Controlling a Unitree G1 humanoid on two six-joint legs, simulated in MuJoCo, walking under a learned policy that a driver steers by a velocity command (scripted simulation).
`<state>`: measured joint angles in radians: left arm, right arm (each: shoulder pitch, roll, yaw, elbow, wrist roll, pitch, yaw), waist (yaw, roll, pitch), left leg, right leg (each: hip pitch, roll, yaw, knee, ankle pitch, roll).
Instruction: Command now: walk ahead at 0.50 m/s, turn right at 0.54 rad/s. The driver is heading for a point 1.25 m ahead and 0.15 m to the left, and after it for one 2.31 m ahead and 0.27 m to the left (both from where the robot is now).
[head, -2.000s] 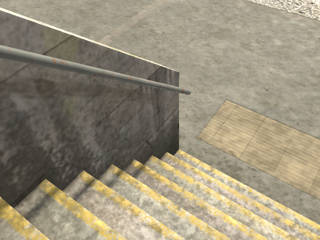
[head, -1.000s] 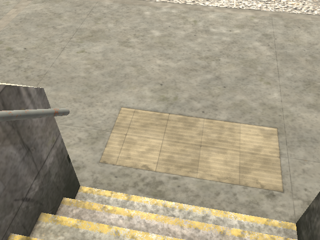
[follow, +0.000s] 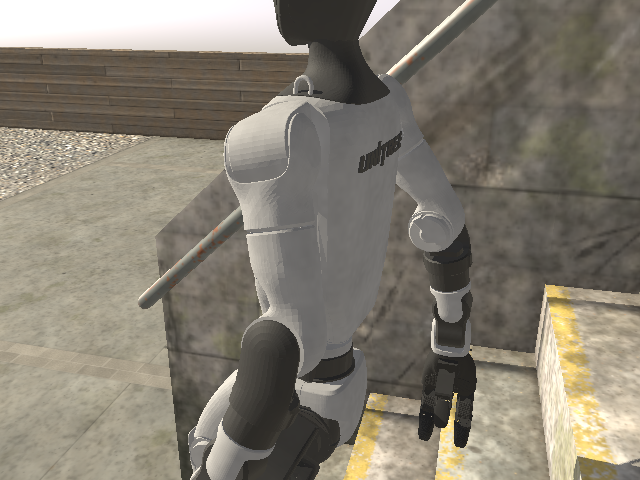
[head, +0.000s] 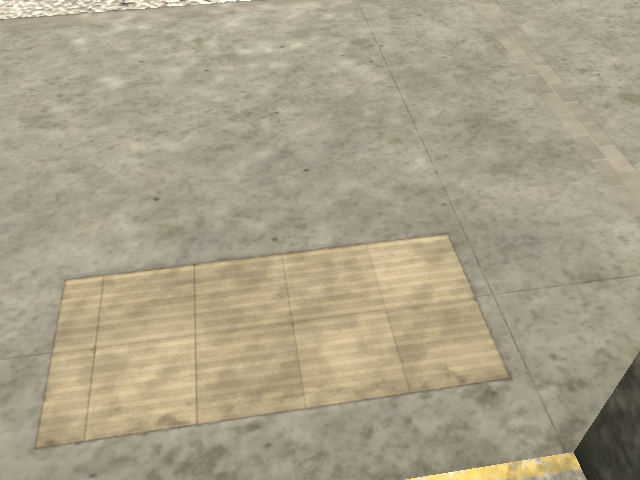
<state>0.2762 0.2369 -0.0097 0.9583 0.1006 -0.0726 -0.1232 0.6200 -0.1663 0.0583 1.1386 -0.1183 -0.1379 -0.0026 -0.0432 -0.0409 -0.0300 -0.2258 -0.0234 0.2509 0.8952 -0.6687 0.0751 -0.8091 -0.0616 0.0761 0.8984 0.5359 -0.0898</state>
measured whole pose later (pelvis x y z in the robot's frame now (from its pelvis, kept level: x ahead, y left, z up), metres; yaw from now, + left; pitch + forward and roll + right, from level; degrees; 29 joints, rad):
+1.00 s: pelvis +0.55 +0.05 -0.52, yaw +18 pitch +0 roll +3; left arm 0.18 0.22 -0.03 0.84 0.09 -0.10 -0.06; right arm 0.53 -0.12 0.04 1.01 -0.08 -0.14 0.04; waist -0.11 -0.07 -0.03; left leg -0.38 -0.24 -0.04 1.43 -0.88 0.14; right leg -0.31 -0.03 0.03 0.41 0.30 -0.02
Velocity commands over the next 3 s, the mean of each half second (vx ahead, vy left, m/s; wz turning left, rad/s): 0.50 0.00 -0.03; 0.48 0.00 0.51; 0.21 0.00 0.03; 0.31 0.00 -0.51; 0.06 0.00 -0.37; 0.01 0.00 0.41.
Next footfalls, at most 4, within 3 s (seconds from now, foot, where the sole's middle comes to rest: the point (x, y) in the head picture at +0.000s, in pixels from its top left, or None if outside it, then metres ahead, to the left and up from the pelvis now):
0.20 right None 0.21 -0.14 -0.93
0.62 left None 0.42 0.09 -1.14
1.02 right None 0.66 -0.02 -1.36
1.50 left None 0.88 0.32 -1.57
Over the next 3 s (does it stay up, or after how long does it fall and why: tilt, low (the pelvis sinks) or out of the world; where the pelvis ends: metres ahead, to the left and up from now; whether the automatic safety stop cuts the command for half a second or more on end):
stays up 1.11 0.30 -0.82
